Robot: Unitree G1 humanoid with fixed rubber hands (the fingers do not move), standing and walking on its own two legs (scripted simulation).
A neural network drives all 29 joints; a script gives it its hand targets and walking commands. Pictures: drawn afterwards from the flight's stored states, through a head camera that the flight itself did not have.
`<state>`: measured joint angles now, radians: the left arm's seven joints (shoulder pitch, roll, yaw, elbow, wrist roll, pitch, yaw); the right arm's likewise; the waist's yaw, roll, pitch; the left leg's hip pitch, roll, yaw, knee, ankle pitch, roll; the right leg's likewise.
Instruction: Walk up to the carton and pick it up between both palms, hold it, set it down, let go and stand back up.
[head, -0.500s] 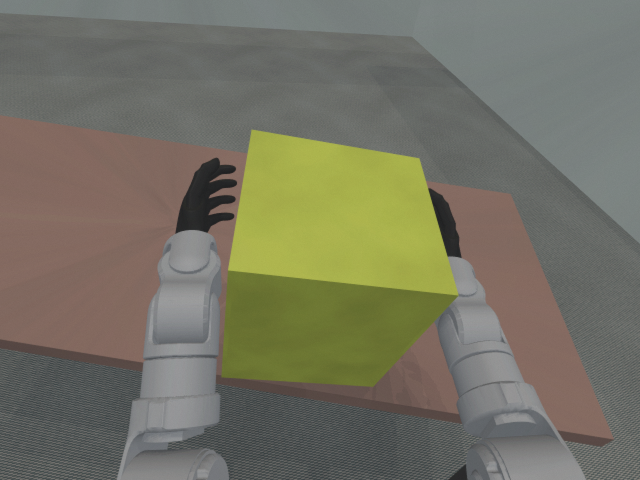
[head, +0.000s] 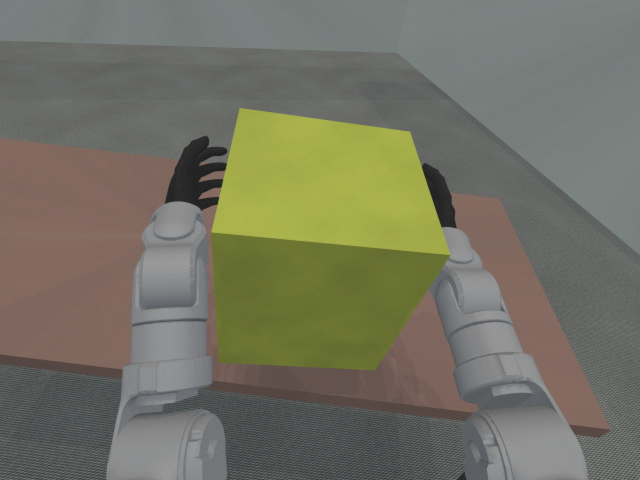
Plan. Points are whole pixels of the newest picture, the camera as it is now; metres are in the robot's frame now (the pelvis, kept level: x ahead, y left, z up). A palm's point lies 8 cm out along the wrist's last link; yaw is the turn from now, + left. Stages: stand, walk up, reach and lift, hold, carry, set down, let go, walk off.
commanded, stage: reach and lift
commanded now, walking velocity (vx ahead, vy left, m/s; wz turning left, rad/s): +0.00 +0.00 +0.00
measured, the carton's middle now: (312, 249) +0.36 +0.00 +0.14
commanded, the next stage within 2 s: hold in 1.26 s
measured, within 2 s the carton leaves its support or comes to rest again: neither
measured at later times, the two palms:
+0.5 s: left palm (183, 178) +0.37 +0.14 +0.24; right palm (446, 200) +0.36 -0.16 +0.22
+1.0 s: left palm (187, 168) +0.36 +0.14 +0.25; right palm (456, 191) +0.36 -0.17 +0.23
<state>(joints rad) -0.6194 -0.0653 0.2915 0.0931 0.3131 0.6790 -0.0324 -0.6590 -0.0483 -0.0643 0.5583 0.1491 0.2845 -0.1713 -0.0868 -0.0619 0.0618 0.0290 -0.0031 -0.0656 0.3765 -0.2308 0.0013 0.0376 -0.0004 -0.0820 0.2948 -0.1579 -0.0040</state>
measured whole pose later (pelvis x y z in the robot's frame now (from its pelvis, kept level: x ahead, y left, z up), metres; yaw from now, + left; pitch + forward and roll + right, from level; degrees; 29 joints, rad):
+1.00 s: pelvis +0.00 -0.01 +0.00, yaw +0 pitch -10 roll -1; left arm -0.76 -0.01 0.33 0.20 0.29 0.77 -0.04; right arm -0.82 -0.09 -0.04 0.64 0.23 0.42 -0.22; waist -0.11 -0.04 -0.01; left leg 0.02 0.01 -0.06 0.38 -0.23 -0.01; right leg 0.03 0.02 -0.08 0.29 -0.15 -0.01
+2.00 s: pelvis +0.00 -0.01 +0.00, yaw -1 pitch -8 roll -1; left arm -0.83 0.03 0.34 0.26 0.28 0.84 -0.04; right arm -0.95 -0.13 -0.03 0.70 0.29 0.54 -0.25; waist -0.08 -0.03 -0.10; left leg -0.02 0.02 -0.06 0.39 -0.23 -0.02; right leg -0.02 0.03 -0.06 0.31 -0.15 -0.02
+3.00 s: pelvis +0.01 -0.01 +0.00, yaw +0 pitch -8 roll -1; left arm -0.82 0.04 0.35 0.25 0.26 0.85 -0.05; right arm -0.93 -0.13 0.00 0.65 0.31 0.58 -0.27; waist -0.10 -0.02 -0.11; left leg -0.02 0.02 -0.07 0.40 -0.24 -0.02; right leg -0.01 0.03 -0.06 0.30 -0.17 -0.02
